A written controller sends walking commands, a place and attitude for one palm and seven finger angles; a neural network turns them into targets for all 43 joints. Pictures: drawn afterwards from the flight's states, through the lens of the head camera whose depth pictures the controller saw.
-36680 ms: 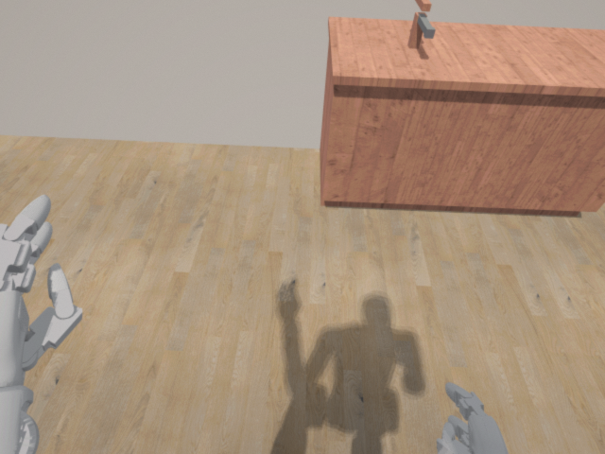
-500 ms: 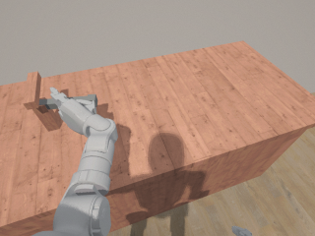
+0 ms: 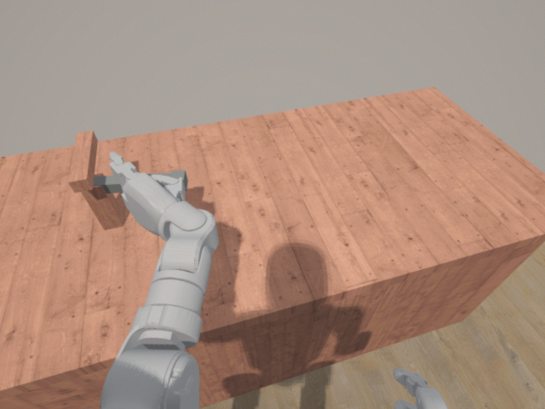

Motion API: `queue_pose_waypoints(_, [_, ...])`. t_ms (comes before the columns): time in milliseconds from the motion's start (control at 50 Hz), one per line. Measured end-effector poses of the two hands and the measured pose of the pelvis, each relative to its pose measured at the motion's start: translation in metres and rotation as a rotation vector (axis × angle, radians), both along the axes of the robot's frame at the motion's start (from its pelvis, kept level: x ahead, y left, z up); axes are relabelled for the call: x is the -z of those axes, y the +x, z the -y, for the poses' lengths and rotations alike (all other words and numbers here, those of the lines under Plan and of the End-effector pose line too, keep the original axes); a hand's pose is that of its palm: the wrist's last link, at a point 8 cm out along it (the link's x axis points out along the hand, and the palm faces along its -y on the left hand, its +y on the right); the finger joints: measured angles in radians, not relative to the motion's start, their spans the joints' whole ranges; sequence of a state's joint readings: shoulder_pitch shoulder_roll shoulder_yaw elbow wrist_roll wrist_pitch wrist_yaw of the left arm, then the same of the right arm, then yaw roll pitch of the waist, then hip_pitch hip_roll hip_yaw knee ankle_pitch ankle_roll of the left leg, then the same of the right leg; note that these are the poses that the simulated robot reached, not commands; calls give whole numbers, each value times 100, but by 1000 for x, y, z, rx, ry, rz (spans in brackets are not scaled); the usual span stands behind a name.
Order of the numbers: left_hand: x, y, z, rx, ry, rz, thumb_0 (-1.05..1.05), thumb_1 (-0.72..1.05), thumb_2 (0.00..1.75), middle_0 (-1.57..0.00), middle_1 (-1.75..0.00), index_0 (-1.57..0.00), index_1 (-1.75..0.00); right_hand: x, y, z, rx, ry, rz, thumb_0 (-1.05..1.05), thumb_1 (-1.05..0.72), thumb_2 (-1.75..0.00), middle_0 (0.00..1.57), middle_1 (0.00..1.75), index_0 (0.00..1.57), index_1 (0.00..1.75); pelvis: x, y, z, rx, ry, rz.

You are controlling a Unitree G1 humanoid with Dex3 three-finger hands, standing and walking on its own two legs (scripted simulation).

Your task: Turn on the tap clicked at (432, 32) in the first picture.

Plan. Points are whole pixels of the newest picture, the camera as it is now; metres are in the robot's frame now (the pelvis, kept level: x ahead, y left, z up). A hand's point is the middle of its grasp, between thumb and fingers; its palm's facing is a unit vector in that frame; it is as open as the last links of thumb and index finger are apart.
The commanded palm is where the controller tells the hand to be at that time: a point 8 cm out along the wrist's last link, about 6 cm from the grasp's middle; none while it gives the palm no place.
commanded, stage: lift the hand up off the lever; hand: left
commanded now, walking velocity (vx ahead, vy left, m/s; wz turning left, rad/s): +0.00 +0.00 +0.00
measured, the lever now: (179, 180) +0.49 +0.20 +0.05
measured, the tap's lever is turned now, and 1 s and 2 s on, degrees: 78 78 78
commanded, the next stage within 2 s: draw the hand back beside the body in 0.58 s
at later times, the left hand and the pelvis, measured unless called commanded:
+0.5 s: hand (181, 179) +0.41 +0.17 +0.13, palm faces +0.79 -0.60 -0.09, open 7.8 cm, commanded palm +0.35 +0.18 +0.13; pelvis +0.00 -0.01 +0.00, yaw +0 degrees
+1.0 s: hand (174, 214) +0.34 +0.16 +0.13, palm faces +0.29 -0.95 -0.14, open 7.7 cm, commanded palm +0.30 +0.20 +0.15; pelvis +0.00 -0.01 +0.02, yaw -4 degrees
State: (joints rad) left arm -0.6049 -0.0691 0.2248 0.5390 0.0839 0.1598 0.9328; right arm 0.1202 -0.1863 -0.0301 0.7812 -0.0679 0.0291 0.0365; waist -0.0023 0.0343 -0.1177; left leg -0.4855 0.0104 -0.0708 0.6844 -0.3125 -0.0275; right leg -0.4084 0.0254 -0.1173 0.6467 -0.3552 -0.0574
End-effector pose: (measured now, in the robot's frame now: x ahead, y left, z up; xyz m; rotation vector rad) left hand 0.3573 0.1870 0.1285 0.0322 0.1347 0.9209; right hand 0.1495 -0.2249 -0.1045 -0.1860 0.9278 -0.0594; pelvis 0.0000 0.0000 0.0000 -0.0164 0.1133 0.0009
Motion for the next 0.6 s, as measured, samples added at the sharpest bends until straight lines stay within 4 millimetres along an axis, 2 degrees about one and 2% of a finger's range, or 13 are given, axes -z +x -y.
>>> queue_pose_waypoints(140, [-3, 1, 3, -4, -2, -17, 2, 90, 90, -15, -15, -16, -15, -1, 2, -3, -8, 8, 5, 1, -90, -90, 20, 29, 20, 30, -1, -1, 1, 1, 1, 4])
queue_pose_waypoints(360, [-11, 7, 4, -5, 1, -11, 2, 90, 90, -15, -15, -16, -15, 4, -8, 6, 11, 4, -30, 1, -90, -90, 20, 29, 20, 30, -2, 0, 5, 3, 5, 4])
queue_pose_waypoints(480, [-12, 2, 4, -2, -6, -9, 2, 90, 90, -15, -15, -16, -15, 2, -10, 13, 26, 0, -33, 1, -90, -90, 20, 29, 20, 30, -5, 3, 7, 6, 8, 18])
queue_pose_waypoints(600, [-11, -7, 1, -12, -16, -3, 2, 90, 90, -15, -15, -16, -15, -3, -3, 17, 25, -8, -8, 1, -90, -90, 20, 29, 20, 30, -6, 3, 9, 5, 8, 32])
